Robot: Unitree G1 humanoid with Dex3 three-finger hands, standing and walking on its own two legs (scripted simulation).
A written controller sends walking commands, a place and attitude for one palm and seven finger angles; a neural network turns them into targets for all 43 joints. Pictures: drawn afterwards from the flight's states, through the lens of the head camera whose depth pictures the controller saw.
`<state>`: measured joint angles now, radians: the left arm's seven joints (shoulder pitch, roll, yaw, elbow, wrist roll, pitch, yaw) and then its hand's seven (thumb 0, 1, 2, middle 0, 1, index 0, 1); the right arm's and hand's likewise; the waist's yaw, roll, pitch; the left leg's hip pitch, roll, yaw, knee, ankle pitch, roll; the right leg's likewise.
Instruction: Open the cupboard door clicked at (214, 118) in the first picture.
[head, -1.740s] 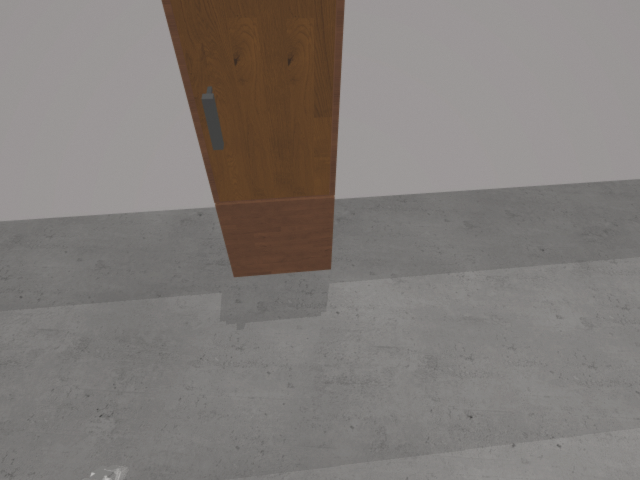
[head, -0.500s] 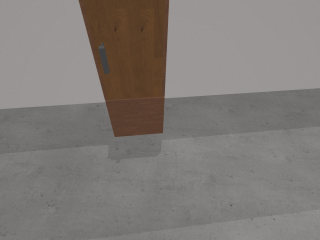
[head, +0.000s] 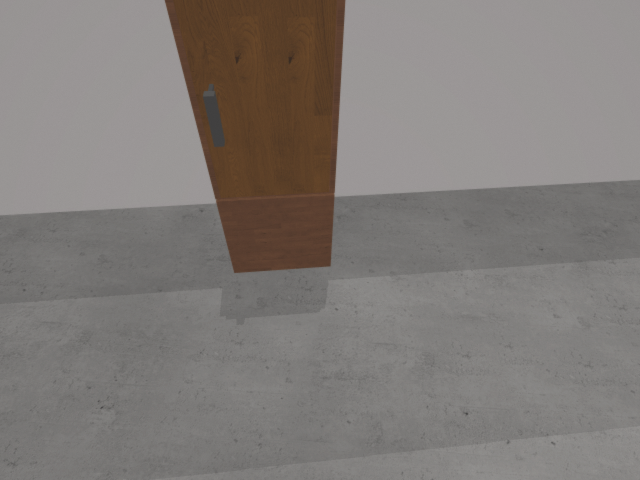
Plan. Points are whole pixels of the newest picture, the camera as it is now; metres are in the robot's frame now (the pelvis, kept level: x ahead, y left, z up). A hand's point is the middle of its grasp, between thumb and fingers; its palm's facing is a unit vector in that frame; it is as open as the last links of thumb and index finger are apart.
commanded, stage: turn to face it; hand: left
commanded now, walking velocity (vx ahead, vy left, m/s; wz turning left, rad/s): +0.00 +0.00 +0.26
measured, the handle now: (215, 115) +0.92 +0.32 -0.05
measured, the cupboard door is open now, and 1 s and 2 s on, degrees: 0 0 0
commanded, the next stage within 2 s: take the last steps up to it in 0.10 s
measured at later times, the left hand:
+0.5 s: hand out of the picture -0.01 +0.21 -0.19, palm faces +0.09 -0.98 -0.18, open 7.3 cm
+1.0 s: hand out of the picture +0.10 +0.17 -0.18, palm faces +0.19 -0.97 -0.16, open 7.3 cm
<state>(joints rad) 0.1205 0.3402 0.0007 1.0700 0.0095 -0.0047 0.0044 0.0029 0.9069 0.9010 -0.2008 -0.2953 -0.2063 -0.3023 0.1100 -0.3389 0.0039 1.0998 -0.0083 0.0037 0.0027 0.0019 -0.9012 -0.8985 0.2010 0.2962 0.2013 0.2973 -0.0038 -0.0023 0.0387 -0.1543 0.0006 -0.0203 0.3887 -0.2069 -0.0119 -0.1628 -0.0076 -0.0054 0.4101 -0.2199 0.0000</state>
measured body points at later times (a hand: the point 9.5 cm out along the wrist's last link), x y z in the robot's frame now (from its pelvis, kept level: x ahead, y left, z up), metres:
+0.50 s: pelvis +0.02 +0.03 -0.01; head +0.01 +0.04 +0.44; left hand -0.01 +0.26 -0.18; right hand +0.01 -0.21 -0.16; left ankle +0.00 +0.13 -0.74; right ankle +0.00 -0.10 -0.71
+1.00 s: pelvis +0.15 +0.01 +0.00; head +0.14 +0.01 +0.45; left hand +0.10 +0.22 -0.16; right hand +0.21 -0.22 -0.15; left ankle +0.19 +0.14 -0.70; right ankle +0.14 -0.10 -0.74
